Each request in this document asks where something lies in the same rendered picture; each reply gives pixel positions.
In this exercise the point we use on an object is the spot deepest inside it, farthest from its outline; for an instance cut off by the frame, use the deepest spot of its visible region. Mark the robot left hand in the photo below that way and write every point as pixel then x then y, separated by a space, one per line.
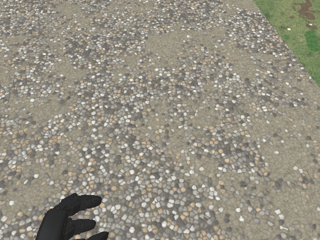
pixel 57 226

